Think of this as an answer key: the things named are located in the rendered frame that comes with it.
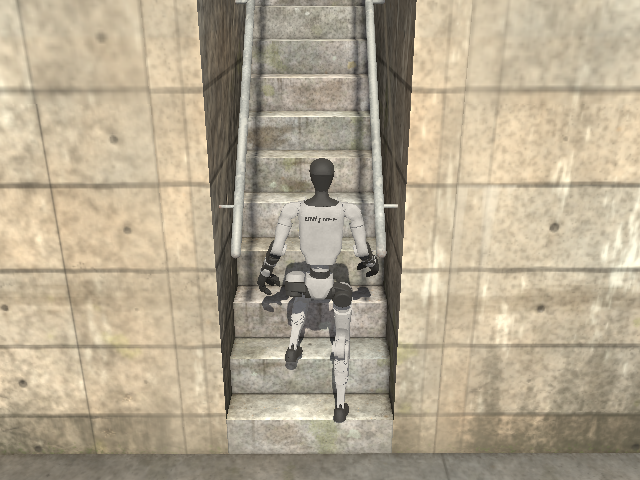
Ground stairs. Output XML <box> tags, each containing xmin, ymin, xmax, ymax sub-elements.
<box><xmin>226</xmin><ymin>0</ymin><xmax>393</xmax><ymax>454</ymax></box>

